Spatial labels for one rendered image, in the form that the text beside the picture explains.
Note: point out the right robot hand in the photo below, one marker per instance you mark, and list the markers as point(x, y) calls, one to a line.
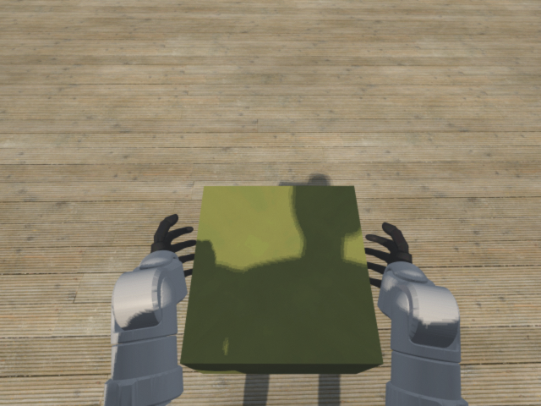
point(398, 248)

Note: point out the left robot forearm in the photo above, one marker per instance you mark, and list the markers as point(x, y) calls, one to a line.
point(145, 370)

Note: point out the left robot hand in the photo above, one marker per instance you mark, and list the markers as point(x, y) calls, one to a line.
point(163, 239)

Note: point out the right robot forearm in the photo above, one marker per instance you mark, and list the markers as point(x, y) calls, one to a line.
point(425, 339)

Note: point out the carton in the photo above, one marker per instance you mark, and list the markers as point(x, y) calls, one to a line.
point(280, 284)

